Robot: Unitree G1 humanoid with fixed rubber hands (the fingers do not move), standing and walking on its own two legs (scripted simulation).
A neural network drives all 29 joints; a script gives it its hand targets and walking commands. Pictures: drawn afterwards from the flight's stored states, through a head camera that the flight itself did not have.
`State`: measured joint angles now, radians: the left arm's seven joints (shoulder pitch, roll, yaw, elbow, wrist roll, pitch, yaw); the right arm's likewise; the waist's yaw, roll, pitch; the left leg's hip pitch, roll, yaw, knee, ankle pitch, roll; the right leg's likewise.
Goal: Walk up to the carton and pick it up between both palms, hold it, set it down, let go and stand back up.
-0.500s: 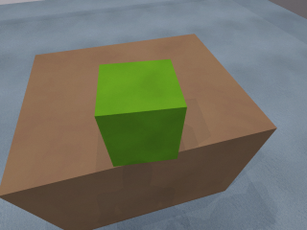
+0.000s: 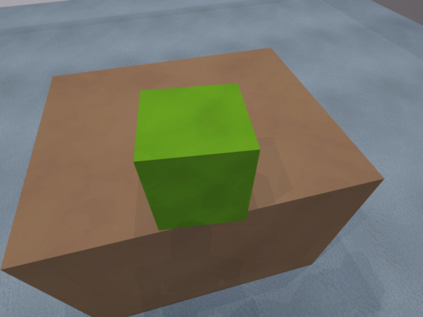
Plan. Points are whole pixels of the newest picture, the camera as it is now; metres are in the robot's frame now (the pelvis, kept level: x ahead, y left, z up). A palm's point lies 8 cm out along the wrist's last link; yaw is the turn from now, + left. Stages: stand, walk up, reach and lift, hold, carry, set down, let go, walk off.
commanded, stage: stand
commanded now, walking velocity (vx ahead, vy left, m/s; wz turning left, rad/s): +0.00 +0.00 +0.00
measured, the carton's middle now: (196, 159) +0.43 +0.03 +0.03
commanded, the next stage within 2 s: none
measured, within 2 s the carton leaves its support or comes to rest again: neither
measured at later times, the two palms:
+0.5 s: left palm out of the picture -0.01 +0.21 -0.15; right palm out of the picture -0.04 -0.21 -0.15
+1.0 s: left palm out of the picture -0.01 +0.21 -0.15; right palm out of the picture -0.03 -0.20 -0.15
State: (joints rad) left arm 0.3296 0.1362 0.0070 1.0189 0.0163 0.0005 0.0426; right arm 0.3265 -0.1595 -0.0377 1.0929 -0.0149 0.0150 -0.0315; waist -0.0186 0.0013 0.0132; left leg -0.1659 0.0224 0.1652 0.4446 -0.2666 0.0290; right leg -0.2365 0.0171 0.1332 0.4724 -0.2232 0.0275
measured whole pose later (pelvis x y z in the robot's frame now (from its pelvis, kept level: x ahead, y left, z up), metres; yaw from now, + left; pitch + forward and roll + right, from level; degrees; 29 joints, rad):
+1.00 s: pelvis +0.01 +0.01 +0.00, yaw +0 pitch -1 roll +0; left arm 0.30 0.11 -0.01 1.13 0.01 0.00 0.05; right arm 0.34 -0.12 -0.03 1.13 -0.01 0.00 -0.04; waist -0.02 0.00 0.02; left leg -0.15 0.01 0.16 0.44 -0.28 0.04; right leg -0.22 0.01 0.13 0.46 -0.23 0.04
